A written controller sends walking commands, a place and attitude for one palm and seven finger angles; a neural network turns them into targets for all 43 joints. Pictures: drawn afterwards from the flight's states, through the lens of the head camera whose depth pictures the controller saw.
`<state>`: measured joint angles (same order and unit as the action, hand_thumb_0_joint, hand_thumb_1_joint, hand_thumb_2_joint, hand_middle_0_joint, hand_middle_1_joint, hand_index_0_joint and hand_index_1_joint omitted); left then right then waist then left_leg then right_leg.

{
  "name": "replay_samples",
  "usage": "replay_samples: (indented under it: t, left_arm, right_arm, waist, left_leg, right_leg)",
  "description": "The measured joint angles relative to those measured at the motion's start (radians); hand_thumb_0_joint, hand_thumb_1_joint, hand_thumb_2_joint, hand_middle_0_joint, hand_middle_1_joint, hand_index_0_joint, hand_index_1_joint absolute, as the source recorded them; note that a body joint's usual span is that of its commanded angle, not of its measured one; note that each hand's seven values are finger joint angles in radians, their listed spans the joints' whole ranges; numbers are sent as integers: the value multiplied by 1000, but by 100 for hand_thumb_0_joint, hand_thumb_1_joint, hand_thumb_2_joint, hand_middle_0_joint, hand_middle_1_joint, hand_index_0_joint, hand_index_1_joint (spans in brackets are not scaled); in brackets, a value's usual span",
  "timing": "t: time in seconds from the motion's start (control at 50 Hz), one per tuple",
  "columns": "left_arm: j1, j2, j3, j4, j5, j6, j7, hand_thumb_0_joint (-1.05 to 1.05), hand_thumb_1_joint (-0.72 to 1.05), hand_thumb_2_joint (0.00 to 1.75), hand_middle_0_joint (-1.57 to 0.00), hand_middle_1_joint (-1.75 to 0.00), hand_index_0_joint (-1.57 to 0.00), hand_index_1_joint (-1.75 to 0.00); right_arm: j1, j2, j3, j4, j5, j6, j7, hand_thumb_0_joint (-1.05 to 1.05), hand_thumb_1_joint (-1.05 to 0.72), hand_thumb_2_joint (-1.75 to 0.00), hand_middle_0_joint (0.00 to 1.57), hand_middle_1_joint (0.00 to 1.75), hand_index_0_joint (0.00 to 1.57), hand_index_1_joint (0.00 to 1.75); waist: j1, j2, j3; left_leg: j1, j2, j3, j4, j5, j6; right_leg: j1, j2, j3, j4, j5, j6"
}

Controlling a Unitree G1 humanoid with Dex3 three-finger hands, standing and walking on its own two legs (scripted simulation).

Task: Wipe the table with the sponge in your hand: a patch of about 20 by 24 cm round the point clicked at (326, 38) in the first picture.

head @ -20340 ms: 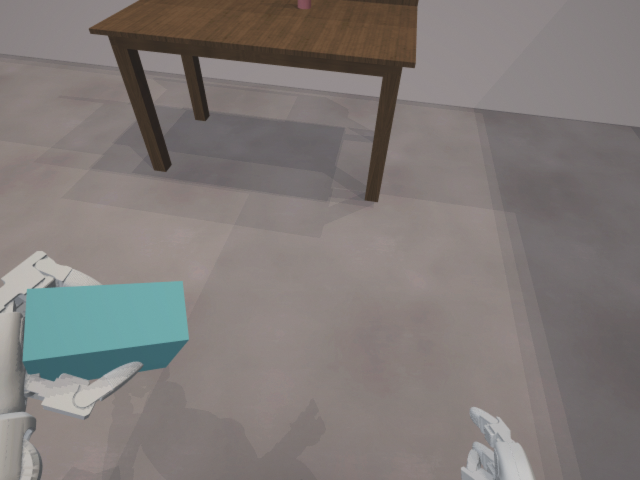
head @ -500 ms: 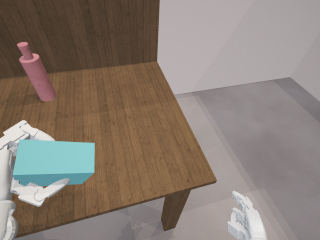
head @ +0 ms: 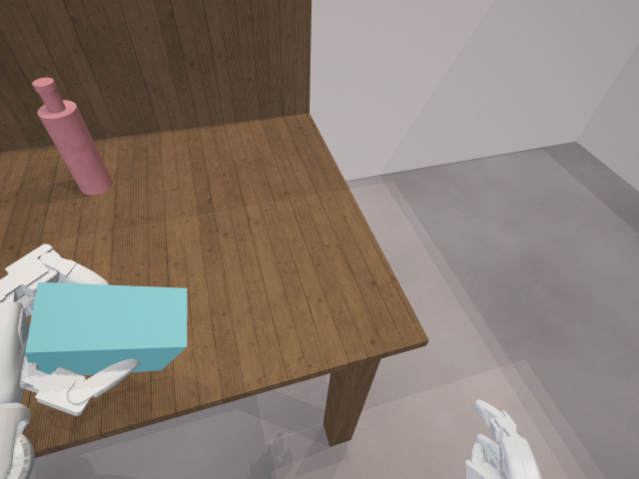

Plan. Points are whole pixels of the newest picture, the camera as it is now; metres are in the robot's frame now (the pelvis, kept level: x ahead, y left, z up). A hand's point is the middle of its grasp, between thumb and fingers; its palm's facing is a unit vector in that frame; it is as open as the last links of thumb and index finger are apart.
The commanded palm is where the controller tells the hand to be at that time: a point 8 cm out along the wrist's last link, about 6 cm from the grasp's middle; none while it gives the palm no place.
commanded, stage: come to a stop and stand still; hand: left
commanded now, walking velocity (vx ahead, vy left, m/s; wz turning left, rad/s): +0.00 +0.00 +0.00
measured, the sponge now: (131, 333) +0.23 +0.21 +0.12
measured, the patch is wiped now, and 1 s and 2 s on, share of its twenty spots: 0.00 0.00 0.00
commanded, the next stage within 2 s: look again from close up in 0.32 s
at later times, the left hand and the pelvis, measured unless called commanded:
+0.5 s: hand (70, 321) +0.22 +0.25 +0.15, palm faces +0.37 -0.85 -0.37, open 10.0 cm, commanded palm +0.17 +0.29 +0.17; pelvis +0.01 +0.01 +0.00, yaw +0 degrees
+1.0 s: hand (77, 310) +0.24 +0.25 +0.15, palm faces +0.33 -0.86 -0.39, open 10.0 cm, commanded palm +0.17 +0.29 +0.17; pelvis +0.00 +0.01 +0.00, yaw -1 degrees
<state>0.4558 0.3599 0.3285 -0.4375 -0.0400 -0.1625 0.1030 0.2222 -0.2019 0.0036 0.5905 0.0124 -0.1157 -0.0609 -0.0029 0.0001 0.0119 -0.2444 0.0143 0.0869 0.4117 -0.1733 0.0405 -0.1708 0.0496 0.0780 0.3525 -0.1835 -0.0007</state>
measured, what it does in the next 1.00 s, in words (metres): stands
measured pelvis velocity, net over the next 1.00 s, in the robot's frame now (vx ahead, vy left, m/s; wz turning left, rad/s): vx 0.00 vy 0.01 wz -0.02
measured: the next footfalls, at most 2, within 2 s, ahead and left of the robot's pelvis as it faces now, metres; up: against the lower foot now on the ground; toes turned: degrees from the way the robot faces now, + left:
none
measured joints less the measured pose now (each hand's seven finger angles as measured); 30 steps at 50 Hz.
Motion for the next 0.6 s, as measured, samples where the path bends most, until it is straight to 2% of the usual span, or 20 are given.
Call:
replay_samples:
  t: [0.4, 0.6]
  left_arm:
    - [-10, -7, -4, 6, 5, 0, 0, -1, -52, 103, -76, -131, -79, -130]
    - [-6, -3, -2, -9, 0, 3, 1, -1, -51, 103, -76, -131, -79, -130]
  right_arm:
    - [-13, 16, 15, -4, -1, -12, 1, 2, -90, -90, 20, 30, 20, 30]
    - [-17, 13, 14, -6, -2, -6, 1, 2, -90, -90, 20, 30, 20, 30]
  waist:
    - [12, -8, -21]
    - [8, -11, -10]
  left_leg:
    - [13, -18, 4, -3, -10, 10]
    - [13, -15, 0, -4, -13, 7]
  right_leg:
    - [5, -17, 3, 16, -20, 11]
    - [10, -15, 0, 6, -20, 8]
